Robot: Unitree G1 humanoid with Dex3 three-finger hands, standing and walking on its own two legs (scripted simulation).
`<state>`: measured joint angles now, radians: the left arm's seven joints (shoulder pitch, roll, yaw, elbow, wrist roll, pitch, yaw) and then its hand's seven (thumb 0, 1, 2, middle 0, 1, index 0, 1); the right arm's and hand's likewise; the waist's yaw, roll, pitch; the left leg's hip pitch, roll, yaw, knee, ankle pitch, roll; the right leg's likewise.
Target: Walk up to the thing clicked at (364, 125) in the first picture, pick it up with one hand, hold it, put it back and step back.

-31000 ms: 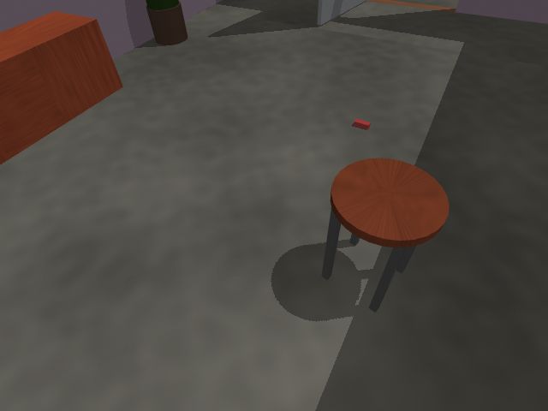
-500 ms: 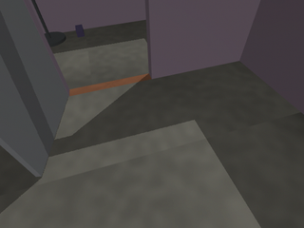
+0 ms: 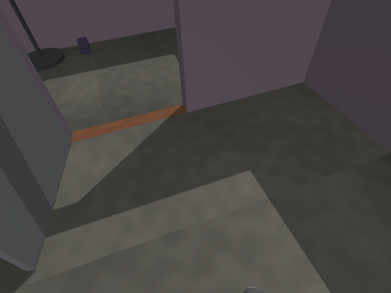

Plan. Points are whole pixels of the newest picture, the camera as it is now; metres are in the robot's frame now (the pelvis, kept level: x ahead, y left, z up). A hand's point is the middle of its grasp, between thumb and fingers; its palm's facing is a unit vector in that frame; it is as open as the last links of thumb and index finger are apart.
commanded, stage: walk up
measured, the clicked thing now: out of the picture -0.62 -0.47 -0.76
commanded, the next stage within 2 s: none
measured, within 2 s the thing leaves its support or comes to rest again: neither
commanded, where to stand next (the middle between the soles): +0.76 -0.01 m, yaw +1 degrees
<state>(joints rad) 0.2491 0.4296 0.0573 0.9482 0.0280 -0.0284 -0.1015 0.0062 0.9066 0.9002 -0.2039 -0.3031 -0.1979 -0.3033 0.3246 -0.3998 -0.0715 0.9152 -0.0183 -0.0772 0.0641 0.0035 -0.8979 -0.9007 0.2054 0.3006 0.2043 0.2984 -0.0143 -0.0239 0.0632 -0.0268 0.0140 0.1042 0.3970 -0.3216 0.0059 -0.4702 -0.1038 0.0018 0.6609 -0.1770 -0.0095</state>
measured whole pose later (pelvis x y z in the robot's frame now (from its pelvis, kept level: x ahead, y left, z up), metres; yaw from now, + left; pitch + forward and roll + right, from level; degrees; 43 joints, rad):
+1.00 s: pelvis +0.43 -0.03 -0.01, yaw -8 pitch -3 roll +1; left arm 0.33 0.36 0.05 0.85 0.01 -0.04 -0.04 0.00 0.91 0.90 -0.21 -0.30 -0.20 -0.30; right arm 0.21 -0.47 -0.08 0.83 -0.01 -0.01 0.06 0.01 -0.90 -0.90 0.20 0.30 0.20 0.30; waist 0.04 0.09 0.10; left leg -0.37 0.01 -0.04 1.06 -0.51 0.00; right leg -0.36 0.02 0.08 0.62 -0.22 -0.01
